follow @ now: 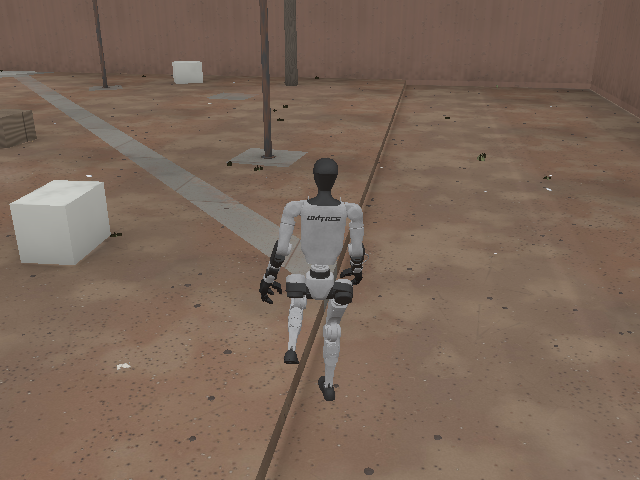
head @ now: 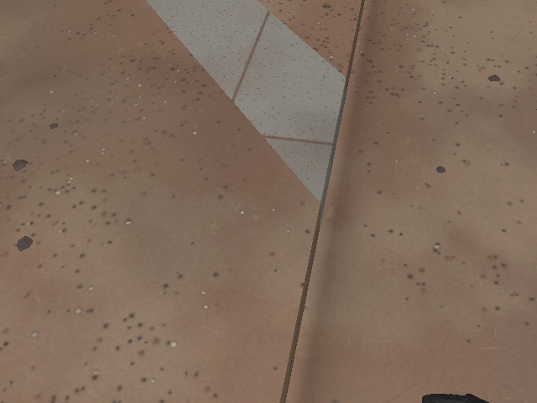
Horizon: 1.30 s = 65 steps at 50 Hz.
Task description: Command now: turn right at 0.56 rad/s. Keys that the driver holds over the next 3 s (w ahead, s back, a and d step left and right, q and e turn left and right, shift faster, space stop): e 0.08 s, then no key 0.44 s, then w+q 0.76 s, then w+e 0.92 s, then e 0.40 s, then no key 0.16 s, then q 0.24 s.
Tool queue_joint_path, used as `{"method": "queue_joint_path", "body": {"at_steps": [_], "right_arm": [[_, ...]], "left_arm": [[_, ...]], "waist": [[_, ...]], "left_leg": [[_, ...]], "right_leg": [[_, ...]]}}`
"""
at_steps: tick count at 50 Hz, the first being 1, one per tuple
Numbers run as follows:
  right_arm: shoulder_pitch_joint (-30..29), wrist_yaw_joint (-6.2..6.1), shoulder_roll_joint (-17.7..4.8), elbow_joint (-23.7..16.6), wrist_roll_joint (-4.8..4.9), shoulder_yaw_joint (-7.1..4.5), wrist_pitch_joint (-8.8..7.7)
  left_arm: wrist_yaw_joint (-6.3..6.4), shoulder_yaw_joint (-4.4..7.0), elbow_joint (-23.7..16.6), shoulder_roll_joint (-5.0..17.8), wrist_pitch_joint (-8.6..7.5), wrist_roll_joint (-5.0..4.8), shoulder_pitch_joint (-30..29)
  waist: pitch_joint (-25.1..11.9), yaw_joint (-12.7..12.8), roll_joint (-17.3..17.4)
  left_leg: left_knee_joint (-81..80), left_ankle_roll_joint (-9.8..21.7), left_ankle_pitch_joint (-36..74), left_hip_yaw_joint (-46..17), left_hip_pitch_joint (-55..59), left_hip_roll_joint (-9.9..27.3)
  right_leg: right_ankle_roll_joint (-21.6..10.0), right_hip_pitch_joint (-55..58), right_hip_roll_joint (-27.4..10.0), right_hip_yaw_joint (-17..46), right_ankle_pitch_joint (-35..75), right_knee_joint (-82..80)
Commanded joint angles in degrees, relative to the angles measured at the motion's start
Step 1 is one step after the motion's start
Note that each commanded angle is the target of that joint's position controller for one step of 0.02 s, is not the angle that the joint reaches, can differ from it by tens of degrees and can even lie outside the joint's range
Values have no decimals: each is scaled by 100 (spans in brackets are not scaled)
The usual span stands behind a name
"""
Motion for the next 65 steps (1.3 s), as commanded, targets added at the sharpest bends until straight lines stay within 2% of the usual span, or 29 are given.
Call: {"method": "queue_joint_path", "body": {"at_steps": [1, 10, 15, 17, 18, 19, 20, 21, 24, 26, 34, 38, 39, 40, 41, 42, 43, 44, 45, 46, 49, 52, 56, 60, 61, 62, 63, 64, 65], "right_arm": [[-438, -26, -318, -746, 4, -51, -6], [-651, 8, -437, -1336, 71, -64, 158], [253, 240, -383, -1104, 321, -4, 85], [1110, 193, -632, -998, 316, -115, 65], [1280, 175, -1026, -817, 47, -158, 2], [1469, 68, -1245, -720, -88, -207, -121], [1365, 19, -1245, -697, -119, -199, -245], [398, -22, -1250, -793, -147, -208, -305], [-498, 63, -947, -690, 109, -270, -381], [-93, 154, -779, -559, 152, -251, -415], [1269, 6, -1273, -118, 54, -523, -466], [922, -191, -956, -226, 29, -472, -314], [995, -171, -815, -211, 36, -441, -294], [927, -50, -554, -292, 89, -394, -272], [1088, 10, -148, -519, 270, -301, -303], [1708, 2, -473, -405, 334, -315, -362], [1272, -62, -637, -403, 113, -317, -408], [106, 10, -850, -860, -78, -297, -413], [-869, 157, -1189, -1085, -116, -419, -336], [-902, 294, -1131, -1067, -52, -423, -252], [13, 404, -780, -804, 274, -305, -129], [-284, 497, -595, -952, 166, -286, 3], [-974, 610, -222, -1255, 139, -76, -46], [364, 589, -477, -832, 307, -124, -146], [1547, 557, -880, -568, 304, -293, -218], [1909, 471, -1851, -594, 260, -603, -292], [1785, 435, -2349, -531, 395, -806, -241], [1406, 400, -2217, -469, 387, -751, -211], [1299, 383, -1872, -320, 281, -645, -259]], "left_arm": [[61, 237, -479, 897, -45, -1, 340], [50, 309, -866, 960, -3, 32, 525], [-144, 359, -837, 1015, 217, 40, 363], [-77, 405, -952, 979, 222, -167, -8], [-206, 411, -1230, 1031, 304, -229, -813], [-280, 455, -1655, 977, 291, 0, -1730], [-271, 489, -1768, 965, 221, 223, -1892], [-250, 432, -1484, 736, 182, 112, -887], [-302, 448, -803, 819, 290, 232, 550], [-413, 397, -795, 818, 441, 165, 431], [-702, 71, -1514, 595, 325, 72, -1236], [-591, 24, -916, 287, 302, -213, 304], [-521, 38, -704, 297, 261, -178, 651], [-519, 22, -551, 307, 119, 50, 1005], [-569, -18, -704, 565, -42, 292, 721], [-577, 135, -838, 852, -52, 157, 893], [-562, 251, -828, 1080, -75, 145, 1173], [-428, 378, -925, 1438, -121, 68, 883], [-224, 203, -789, 1048, -269, 35, 257], [-156, 131, -688, 903, -402, 58, 250], [-223, 60, -384, 682, -513, 134, 161], [-221, 94, -102, 720, -532, 104, 675], [-144, 161, 78, 856, -493, 118, 1187], [-193, 225, 37, 1348, -366, 41, 905], [-274, 269, -63, 1563, -380, -49, 704], [-460, 215, -687, 1283, -490, -176, 203], [-689, 233, -1123, 987, -601, 81, -471], [-772, 159, -1180, 746, -630, 200, -146], [-739, 112, -1053, 649, -597, 125, 77]], "waist": [[-709, 34, -395], [-653, 184, -750], [-595, -2, -1649], [-394, -538, -1594], [71, -1117, 663], [630, -1665, 2591], [745, -1523, 1879], [544, -401, 573], [-151, 564, 27], [-151, 238, 188], [-160, -758, 670], [-391, -163, -15], [-329, -41, -518], [-472, 108, -1076], [-392, -436, -1149], [-731, -524, -1313], [-447, -315, -1189], [169, 0, -1986], [1218, -301, -976], [1469, -330, -754], [1065, -867, -265], [956, -481, -844], [580, -69, -682], [-767, -684, -1182], [-1451, -1304, -1265], [-1761, -1526, 338], [-1996, -1317, 1218], [-1589, -829, 494], [-912, -541, -37]], "left_leg": [[153, -59, -71, -94, -962, -39], [-551, -21, -923, -191, -377, -63], [-4392, 669, -2743, 926, 3288, -298], [-7095, 982, -877, -244, 4566, 123], [-7736, 1112, -1662, -916, 4244, 264], [-9438, 1842, -2713, -2940, 3028, 1536], [-9621, 2234, -1941, -4787, 2419, 2119], [-9261, 1869, -1710, -4028, 2121, 2041], [-8196, 906, 200, -1205, 2198, 971], [-8007, 835, 582, -592, 2622, 812], [-7651, 1253, -227, -1740, 3801, 875], [-6382, 1042, -252, -1054, 2225, 17], [-5163, 903, -943, -550, 1699, -420], [-2673, 785, -1419, -144, 964, -883], [-734, 671, -1562, -259, -194, -715], [-167, 797, -2018, -111, -1048, -561], [707, 661, -1375, 249, -1884, -282], [670, 389, -870, 358, -2646, 237], [1348, 214, -497, -596, -2991, 208], [1321, 230, -401, -785, -2889, 230], [43, 448, -102, -333, -1715, 255], [-554, 487, -59, 318, -1255, 339], [-2441, 856, -710, 758, -1225, 738], [-4380, 1366, -1316, 1663, 2304, -403], [-5123, 1537, -1065, 988, 3981, -707], [-7194, 1970, -2677, -2220, 5109, 460], [-9477, 1855, -3263, -5381, 5287, 1163], [-9688, 1628, -2930, -5301, 5092, 1495], [-9413, 1520, -2374, -4693, 4301, 1608]], "right_leg": [[-1066, 1756, -1679, 2408, 607, -846], [-1105, 1987, -1717, 2693, -109, -1369], [-513, 201, -1393, 1685, -785, -2769], [28, -80, -1645, 2322, -2323, -2632], [490, -1485, -653, 1046, -3297, -1600], [651, -1758, 153, 343, -2827, 1562], [659, -2184, 420, 1312, -2809, 3911], [514, -1882, 524, 1454, -2199, 5133], [725, -556, 236, 240, -443, 6081], [995, -594, 181, 53, -298, 6010], [1107, -634, -818, -422, -470, 1274], [707, 2620, -1083, -1096, 2398, -1956], [674, 3283, -1189, -1248, 2619, -2289], [640, 3664, -1469, -811, 2138, -1833], [531, 3526, -2211, -159, 3628, -7], [241, 4010, -2957, 244, 2725, 66], [-200, 3911, -3462, 833, 334, -776], [-983, 3262, -4296, 2213, -3609, -2445], [-916, 2249, -3922, 1929, -4065, -2888], [-781, 1902, -3750, 1659, -3591, -2808], [-59, 1230, -2803, -210, -2495, -2650], [-250, 1393, -2480, -1025, -1444, -2849], [-330, 2859, -2725, -1411, 165, -2725], [-317, 2497, -2777, -2108, 7234, -486], [-162, 1817, -2639, -2166, 7540, 1198], [398, -294, -1815, -2027, 3441, 3907], [552, -1520, -829, -567, -850, 5220], [560, -2027, -1059, 120, -544, 5877], [551, -2057, -1210, -149, -360, 5947]]}}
